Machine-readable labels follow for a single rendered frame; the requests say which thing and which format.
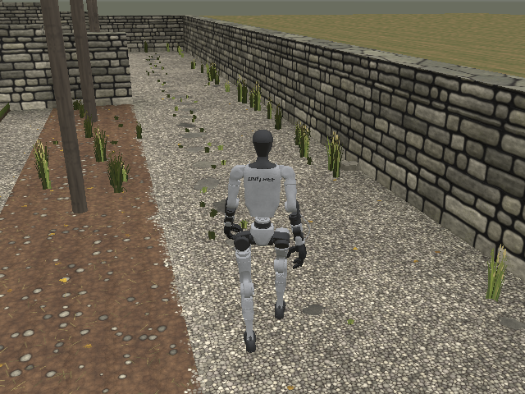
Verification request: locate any left robot upper arm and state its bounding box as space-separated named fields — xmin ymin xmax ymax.
xmin=226 ymin=165 xmax=246 ymax=208

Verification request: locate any right robot upper arm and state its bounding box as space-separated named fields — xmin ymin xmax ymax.
xmin=280 ymin=165 xmax=297 ymax=213

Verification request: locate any right robot forearm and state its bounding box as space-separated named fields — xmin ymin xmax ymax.
xmin=289 ymin=200 xmax=305 ymax=245

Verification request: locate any right robot hand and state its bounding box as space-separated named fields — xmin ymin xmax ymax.
xmin=286 ymin=244 xmax=307 ymax=269

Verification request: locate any robot right foot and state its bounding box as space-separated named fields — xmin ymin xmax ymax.
xmin=275 ymin=300 xmax=286 ymax=319

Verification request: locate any left robot hand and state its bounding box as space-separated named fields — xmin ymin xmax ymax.
xmin=224 ymin=223 xmax=243 ymax=240

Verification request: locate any robot left thigh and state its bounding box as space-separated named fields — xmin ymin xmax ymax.
xmin=234 ymin=230 xmax=254 ymax=298

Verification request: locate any left robot forearm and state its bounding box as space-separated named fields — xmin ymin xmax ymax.
xmin=224 ymin=197 xmax=236 ymax=227

